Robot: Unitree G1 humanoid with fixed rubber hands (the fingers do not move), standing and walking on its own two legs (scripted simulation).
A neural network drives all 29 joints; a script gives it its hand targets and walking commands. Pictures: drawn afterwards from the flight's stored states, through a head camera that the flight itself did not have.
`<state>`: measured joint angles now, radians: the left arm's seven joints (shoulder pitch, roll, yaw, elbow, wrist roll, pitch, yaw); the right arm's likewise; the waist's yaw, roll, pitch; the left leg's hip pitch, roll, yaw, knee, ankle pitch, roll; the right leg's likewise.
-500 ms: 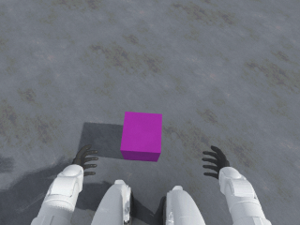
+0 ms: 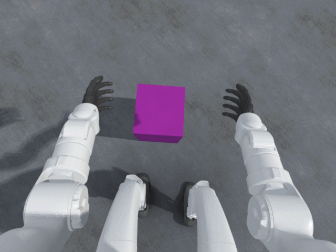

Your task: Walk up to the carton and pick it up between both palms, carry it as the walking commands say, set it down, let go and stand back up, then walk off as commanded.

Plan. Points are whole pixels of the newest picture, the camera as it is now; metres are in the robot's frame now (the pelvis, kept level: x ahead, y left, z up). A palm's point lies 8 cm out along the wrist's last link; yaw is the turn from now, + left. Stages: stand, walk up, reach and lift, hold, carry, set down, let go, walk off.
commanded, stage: reach and lift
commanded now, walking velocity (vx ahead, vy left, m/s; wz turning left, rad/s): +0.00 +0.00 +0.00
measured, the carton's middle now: (159, 116) +0.51 +0.04 -0.55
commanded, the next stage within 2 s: none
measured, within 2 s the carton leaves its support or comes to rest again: neither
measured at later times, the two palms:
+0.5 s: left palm (95, 66) +0.53 +0.21 -0.12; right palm (238, 80) +0.51 -0.17 -0.12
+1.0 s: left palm (107, 89) +0.52 +0.21 -0.26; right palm (221, 98) +0.51 -0.17 -0.26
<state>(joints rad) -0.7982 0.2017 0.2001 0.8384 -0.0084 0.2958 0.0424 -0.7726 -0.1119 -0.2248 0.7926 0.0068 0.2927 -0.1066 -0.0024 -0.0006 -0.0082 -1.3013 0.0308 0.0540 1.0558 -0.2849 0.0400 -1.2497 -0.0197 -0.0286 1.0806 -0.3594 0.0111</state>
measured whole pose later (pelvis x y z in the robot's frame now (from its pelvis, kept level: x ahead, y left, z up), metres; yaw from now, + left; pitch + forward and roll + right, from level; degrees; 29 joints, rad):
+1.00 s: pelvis -0.01 -0.01 -0.14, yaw -2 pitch +49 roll -3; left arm -1.23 0.37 0.26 0.97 -0.04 0.13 -0.01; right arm -1.14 -0.16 -0.28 0.80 0.04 0.15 -0.16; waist 0.00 -0.01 -0.04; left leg -2.02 0.05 0.02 1.59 -0.43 0.03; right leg -1.95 -0.01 -0.05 1.62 -0.52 0.00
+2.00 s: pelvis -0.04 -0.01 -0.31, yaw -2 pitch +34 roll -2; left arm -1.55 0.47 -0.02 1.23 -0.31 0.03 0.09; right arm -1.50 -0.30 -0.04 1.13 0.29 0.05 -0.19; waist 0.01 -0.04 0.45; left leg -2.28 0.08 0.01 2.19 -0.50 0.06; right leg -2.20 -0.01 -0.04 2.23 -0.62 0.00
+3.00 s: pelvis -0.03 -0.01 -0.31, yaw -1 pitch +34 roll -4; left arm -1.59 0.40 0.09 1.22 -0.10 0.14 0.05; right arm -1.49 -0.15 -0.33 1.06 0.01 0.17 -0.10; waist 0.01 -0.03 0.41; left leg -2.31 0.03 -0.01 2.21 -0.50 0.05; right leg -2.19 0.05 -0.02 2.25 -0.65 0.04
